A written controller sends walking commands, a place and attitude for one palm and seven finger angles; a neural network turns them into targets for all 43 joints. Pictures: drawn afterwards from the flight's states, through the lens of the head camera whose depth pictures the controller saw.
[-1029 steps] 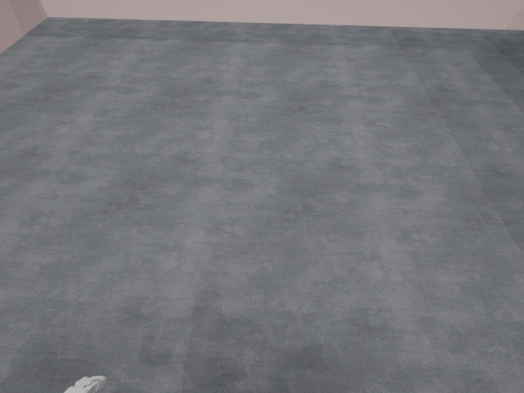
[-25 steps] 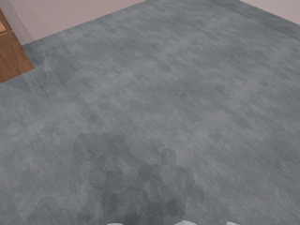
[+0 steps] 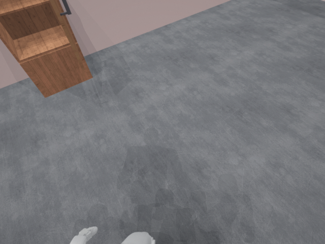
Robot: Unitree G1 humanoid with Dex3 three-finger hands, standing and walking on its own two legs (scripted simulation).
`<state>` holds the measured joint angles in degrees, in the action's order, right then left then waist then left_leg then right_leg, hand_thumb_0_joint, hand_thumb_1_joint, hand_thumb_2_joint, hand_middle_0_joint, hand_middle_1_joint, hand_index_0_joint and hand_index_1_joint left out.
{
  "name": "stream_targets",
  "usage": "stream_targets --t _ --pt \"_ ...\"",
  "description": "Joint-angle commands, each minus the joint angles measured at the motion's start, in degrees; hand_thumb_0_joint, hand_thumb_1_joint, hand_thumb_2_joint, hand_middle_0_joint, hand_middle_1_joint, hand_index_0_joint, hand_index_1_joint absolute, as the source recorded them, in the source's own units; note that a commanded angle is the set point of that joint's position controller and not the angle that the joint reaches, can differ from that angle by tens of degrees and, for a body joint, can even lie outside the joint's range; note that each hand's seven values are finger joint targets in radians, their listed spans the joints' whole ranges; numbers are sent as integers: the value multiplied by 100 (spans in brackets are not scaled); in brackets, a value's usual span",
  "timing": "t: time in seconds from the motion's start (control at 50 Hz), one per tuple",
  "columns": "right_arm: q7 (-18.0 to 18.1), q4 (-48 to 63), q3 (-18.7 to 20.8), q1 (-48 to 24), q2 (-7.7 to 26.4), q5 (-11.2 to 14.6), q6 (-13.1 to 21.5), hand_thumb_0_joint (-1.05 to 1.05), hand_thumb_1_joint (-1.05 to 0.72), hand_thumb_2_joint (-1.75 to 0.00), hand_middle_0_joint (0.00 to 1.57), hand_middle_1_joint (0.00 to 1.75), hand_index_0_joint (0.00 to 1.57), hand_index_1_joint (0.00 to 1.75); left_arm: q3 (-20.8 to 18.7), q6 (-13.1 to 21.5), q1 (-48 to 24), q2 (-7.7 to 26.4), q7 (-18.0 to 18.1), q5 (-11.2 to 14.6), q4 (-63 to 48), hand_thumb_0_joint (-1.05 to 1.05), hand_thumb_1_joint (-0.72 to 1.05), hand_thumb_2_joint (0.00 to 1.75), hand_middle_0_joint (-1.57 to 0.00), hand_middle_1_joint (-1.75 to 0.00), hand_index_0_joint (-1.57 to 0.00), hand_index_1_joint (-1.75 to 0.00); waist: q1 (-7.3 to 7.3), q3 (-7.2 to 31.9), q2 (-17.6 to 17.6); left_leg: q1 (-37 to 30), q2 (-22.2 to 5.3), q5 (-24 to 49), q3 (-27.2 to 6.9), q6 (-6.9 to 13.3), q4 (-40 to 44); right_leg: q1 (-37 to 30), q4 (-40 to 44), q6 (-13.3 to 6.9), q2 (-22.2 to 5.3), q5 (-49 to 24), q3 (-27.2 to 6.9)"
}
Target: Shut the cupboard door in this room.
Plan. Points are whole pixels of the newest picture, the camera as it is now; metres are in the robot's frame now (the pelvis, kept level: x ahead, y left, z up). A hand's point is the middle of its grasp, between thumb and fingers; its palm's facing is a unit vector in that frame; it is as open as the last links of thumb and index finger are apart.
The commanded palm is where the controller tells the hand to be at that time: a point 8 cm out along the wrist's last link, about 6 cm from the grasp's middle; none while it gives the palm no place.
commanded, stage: turn or walk to find it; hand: left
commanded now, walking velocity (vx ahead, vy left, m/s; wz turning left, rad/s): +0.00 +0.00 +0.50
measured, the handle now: (59, 0) +1.27 +0.61 +0.07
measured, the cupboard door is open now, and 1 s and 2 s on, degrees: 82 82 82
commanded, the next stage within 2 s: stand and wait in 1.90 s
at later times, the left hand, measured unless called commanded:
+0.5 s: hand out of the picture +0.01 +0.28 -0.17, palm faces +0.30 -0.93 -0.22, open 7.4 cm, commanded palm none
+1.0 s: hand (83, 216) +0.22 +0.27 -0.16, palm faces +0.46 -0.86 -0.22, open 7.2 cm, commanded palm none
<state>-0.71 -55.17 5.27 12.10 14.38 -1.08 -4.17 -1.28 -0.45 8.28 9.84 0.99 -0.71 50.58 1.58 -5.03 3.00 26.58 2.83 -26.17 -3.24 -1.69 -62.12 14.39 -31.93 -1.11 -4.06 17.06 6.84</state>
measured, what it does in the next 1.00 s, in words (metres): walks ahead, turning left: left foot, then right foot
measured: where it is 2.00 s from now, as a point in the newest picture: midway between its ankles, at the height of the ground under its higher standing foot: (129, 170)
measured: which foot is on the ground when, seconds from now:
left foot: up 0.00-0.30, down 0.32-0.78, up 0.80-1.00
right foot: down 0.00-0.32, up 0.34-0.74, down 0.76-1.00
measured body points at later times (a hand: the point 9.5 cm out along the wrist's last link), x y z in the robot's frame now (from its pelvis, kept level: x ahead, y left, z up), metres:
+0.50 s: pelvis +0.05 +0.07 +0.00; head +0.07 +0.09 +0.45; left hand +0.00 +0.33 -0.15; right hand +0.18 -0.16 -0.13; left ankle -0.03 +0.15 -0.74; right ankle +0.08 -0.08 -0.66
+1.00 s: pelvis +0.26 +0.08 +0.00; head +0.29 +0.08 +0.45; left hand +0.19 +0.31 -0.14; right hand +0.39 -0.13 -0.16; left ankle +0.20 +0.20 -0.65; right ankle +0.31 -0.01 -0.74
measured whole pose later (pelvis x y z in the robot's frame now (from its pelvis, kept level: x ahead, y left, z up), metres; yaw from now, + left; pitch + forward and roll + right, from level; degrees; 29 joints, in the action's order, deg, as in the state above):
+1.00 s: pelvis +0.26 +0.08 +0.00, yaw +26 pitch -1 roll +0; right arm -1.2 -59.5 4.4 13.8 12.1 -1.4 0.2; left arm -2.7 4.2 14.2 9.4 0.4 -1.5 59.3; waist 0.6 -3.5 2.1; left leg 30.9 -5.0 -14.9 1.4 0.2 -66.3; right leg 12.4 -28.4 -0.7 -5.0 14.8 13.7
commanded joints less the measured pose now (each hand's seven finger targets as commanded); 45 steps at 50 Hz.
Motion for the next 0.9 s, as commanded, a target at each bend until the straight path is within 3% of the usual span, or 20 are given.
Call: stream_targets --t 0.0,0.08,0.18,0.26,0.28,0.3,0.32,0.36,0.4,0.44,0.58,0.66,0.7,0.72,0.74,0.76,0.78,0.8,0.82,0.88 --pt "-65 347 64 74 365 -10 84 0 -90 -90 20 30 20 30 -327 119 26 1079 97 -54 -369 0 90 90 -20 -30 -20 -30 -57 380 -1271 421 -410 410 82 -170 -728 -401 1372 -485 -1435 -1516 -694" --pt "-66 420 -11 -338 305 -3 95 0 -90 -90 20 30 20 30 -380 111 541 1296 70 -81 -171 0 90 90 -20 -30 -20 -30 -310 482 -1361 302 -470 145 379 -245 241 -852 1289 -567 -1570 -1842 -514" --pt "-162 592 -88 -817 276 -2 246 0 -90 -90 20 30 20 30 -476 182 930 1490 -8 -110 130 0 90 90 -20 -30 -20 -30 -552 525 -1472 111 -660 -82 751 -118 1626 -1158 1614 -584 -1877 -55 -646" --pt "-138 427 -109 -182 294 -15 409 0 -90 -90 20 30 20 30 -508 168 813 1556 -90 -66 275 0 90 90 -20 -30 -20 -30 -180 688 -971 -1616 -443 642 1215 31 3431 -372 815 -170 -1656 251 83" --pt "-112 312 -24 280 582 -12 458 0 -90 -90 20 30 20 30 -484 146 714 1414 -130 -19 223 0 90 90 -20 -30 -20 -30 100 855 -252 -2635 -655 655 754 196 3976 423 -74 127 -1379 486 446" --pt "-74 233 154 772 1235 -74 487 0 -90 -90 20 30 20 30 -405 138 572 999 -210 10 26 0 90 90 -20 -30 -20 -30 381 891 1473 -3562 -2044 108 -1456 760 4520 2042 -1767 519 -557 1349 826" --pt "-26 36 197 1365 1542 -62 503 0 -90 -90 20 30 20 30 -292 145 -138 874 -224 -59 -319 0 90 90 -20 -30 -20 -30 702 549 1491 -3529 -2776 204 -2494 1322 4947 2999 -2680 530 -335 1957 305" --pt "71 -29 89 1087 1204 -34 539 0 -90 -90 20 30 20 30 -343 167 -656 885 -224 -47 -306 0 90 90 -20 -30 -20 -30 499 -82 977 -2623 -2482 126 -2159 1324 5104 3109 -3299 458 -560 1179 -368" --pt "91 101 -51 574 826 -22 655 0 -90 -90 20 30 20 30 -341 198 -156 940 -311 -62 -4 0 90 90 -20 -30 -20 -30 119 -89 585 -2332 -1986 885 -1285 1084 5060 2677 -3312 499 -577 361 -396" --pt "92 109 -69 500 782 7 743 0 -90 -90 20 30 20 30 -303 174 177 898 -316 -73 159 0 90 90 -20 -30 -20 -30 -30 117 448 -2450 -1713 1885 -732 1056 4980 2481 -3231 594 -515 7 -325" --pt "116 -165 -21 879 728 19 827 0 -90 -90 20 30 20 30 -228 188 -470 760 -321 -35 -133 0 90 90 -20 -30 -20 -30 58 -124 335 -2578 -1654 2933 -511 1201 4928 2573 -1942 713 -514 -378 -268" --pt "135 -292 -2 897 707 -31 811 0 -90 -90 20 30 20 30 -228 268 -571 676 -335 -23 -182 0 90 90 -20 -30 -20 -30 62 -104 466 -2189 -1579 3324 -479 1075 4563 1386 -724 530 -230 -429 9" --pt "134 -357 5 808 735 -23 784 0 -90 -90 20 30 20 30 -270 318 218 796 -314 -34 64 0 90 90 -20 -30 -20 -30 -338 173 243 -1895 -1376 3906 -372 916 3726 143 -243 411 68 -663 234" --pt "131 -347 13 730 704 6 791 0 -90 -90 20 30 20 30 -337 383 1178 974 -290 -64 345 0 90 90 -20 -30 -20 -30 -771 611 -82 -1539 -1119 3878 -210 743 2625 -1050 120 340 44 -860 121" --pt "81 -288 -29 876 421 66 816 0 -90 -90 20 30 20 30 -480 472 2168 1532 -213 -136 634 0 90 90 -20 -30 -20 -30 -1113 1378 -1218 -513 -591 2422 191 502 824 -2585 449 16 -1065 -596 -1041" --pt "90 -72 -102 978 44 107 823 0 -90 -90 20 30 20 30 -556 460 2660 2022 -146 -93 797 0 90 90 -20 -30 -20 -30 -1044 1748 -2342 668 92 -746 208 387 -858 -3054 1202 -460 -2523 -901 -3379" --pt "70 -100 -82 809 168 102 776 0 -90 -90 20 30 20 30 -580 473 2136 1954 -131 -33 708 0 90 90 -20 -30 -20 -30 -951 1515 -2136 717 -313 -476 -269 473 -1627 -2264 1751 -621 -2632 513 -3731" --pt "29 -77 -44 520 161 82 747 0 -90 -90 20 30 20 30 -500 441 1494 1607 -114 -37 554 0 90 90 -20 -30 -20 -30 -733 891 -1435 972 -556 121 -208 499 -1966 -1617 1944 -564 -2447 1447 -3292" --pt "-12 -91 -78 312 79 19 720 0 -90 -90 20 30 20 30 -417 467 1008 1241 -75 -59 472 0 90 90 -20 -30 -20 -30 -549 407 -979 1004 -828 646 -178 472 -1797 -876 1897 -469 -2204 1350 -2574" --pt "-61 -272 -121 599 -155 -41 535 0 -90 -90 20 30 20 30 -253 537 735 698 -45 -105 528 0 90 90 -20 -30 -20 -30 -159 317 -1061 503 -934 1129 65 272 -1123 -30 2003 -267 -1697 373 -1060"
